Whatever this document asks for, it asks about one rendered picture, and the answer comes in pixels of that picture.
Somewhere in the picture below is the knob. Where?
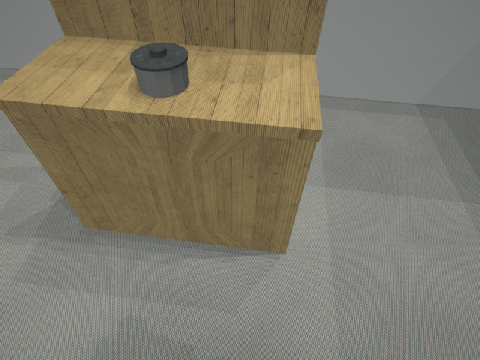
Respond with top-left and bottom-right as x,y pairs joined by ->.
149,44 -> 167,56

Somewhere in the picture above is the table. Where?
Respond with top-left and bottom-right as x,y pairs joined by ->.
0,0 -> 328,254

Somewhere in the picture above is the lid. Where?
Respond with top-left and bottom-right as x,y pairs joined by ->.
130,43 -> 188,72

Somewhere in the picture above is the pot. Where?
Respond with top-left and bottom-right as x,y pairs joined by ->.
133,62 -> 189,98

